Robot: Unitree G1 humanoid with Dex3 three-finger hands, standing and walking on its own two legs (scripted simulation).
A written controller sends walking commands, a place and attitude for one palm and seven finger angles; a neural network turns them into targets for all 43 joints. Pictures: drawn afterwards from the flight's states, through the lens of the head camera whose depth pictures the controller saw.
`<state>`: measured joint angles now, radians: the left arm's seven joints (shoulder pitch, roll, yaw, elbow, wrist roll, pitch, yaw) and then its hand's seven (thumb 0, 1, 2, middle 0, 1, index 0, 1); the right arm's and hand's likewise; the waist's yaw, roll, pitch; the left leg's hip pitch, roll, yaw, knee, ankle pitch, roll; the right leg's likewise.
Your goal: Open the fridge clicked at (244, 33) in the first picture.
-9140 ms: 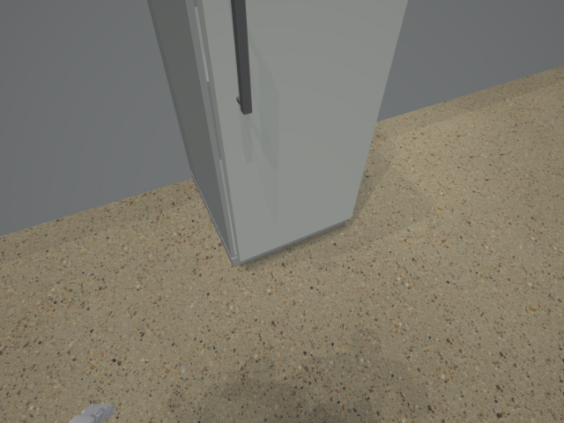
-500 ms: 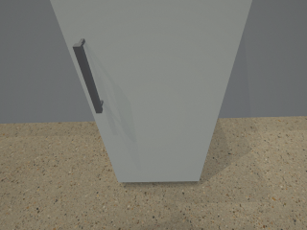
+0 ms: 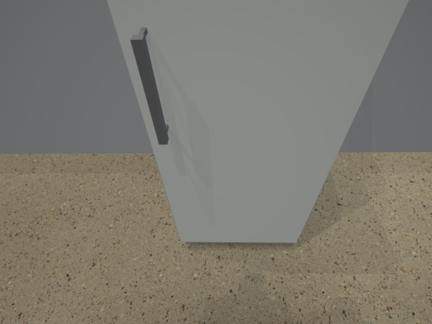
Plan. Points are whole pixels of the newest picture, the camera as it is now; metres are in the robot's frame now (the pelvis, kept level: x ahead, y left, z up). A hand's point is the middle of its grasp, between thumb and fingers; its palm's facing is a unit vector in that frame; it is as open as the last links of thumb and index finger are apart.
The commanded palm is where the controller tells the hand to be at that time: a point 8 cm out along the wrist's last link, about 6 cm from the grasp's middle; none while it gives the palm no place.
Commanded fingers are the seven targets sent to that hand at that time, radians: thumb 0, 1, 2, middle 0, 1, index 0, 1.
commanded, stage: come to a stop and stand still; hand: left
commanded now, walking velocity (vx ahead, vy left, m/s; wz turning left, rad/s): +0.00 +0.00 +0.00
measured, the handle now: (154, 92) +0.54 +0.17 +0.15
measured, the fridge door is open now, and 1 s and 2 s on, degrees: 0 0 0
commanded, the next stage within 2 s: look again from close up in 1.08 s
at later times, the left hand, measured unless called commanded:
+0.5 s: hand out of the picture +0.06 +0.16 -0.16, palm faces -0.02 -0.97 -0.25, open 7.4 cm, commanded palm none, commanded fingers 0.00 0.90 0.90 -0.20 -0.30 -0.20 -0.30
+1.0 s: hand out of the picture +0.03 +0.15 -0.16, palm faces +0.00 -0.97 -0.26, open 7.4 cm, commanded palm none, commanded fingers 0.00 0.90 0.90 -0.20 -0.30 -0.20 -0.30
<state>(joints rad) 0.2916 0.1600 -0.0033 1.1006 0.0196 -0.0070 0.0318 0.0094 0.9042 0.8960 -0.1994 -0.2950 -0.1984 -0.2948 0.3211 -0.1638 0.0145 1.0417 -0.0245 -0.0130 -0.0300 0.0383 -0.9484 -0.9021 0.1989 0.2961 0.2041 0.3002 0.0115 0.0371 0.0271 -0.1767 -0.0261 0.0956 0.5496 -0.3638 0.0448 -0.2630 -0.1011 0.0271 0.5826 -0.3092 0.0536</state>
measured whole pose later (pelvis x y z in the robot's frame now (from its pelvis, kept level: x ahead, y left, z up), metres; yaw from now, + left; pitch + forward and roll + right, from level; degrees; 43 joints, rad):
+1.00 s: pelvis -0.01 -0.06 +0.01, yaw +1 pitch -1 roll +1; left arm 0.19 0.23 0.00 1.08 0.02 -0.01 0.01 0.01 0.90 0.90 -0.20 -0.30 -0.20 -0.30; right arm 0.21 -0.23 0.01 1.10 -0.02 -0.01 -0.02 0.00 -0.90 -0.90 0.20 0.30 0.20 0.30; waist 0.01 0.01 0.05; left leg -0.13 0.05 0.06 0.41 -0.27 -0.04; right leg -0.22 -0.02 -0.02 0.48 -0.24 0.00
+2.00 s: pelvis -0.02 -0.05 +0.01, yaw +1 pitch -1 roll +1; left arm 0.22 0.21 0.00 1.11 0.02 -0.01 0.01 0.01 0.90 0.90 -0.20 -0.30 -0.20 -0.30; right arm 0.23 -0.19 0.01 1.13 -0.02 -0.02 -0.02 0.00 -0.90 -0.90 0.20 0.30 0.20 0.30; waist 0.01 -0.02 0.05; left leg -0.14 0.04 0.05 0.40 -0.25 -0.03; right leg -0.21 -0.03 -0.03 0.45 -0.21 0.01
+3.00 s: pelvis +0.08 -0.01 +0.00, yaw +0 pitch +0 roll +1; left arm 0.27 0.16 0.04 1.05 0.03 0.01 0.03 0.01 0.91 0.90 -0.20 -0.30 -0.20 -0.29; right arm 0.15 -0.14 -0.04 1.02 -0.02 0.00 -0.05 0.02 -0.92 -0.90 0.20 0.30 0.20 0.30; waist 0.02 -0.03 0.08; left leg -0.28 0.06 0.13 0.54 -0.25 0.00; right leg -0.23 -0.05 -0.08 0.57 -0.33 0.00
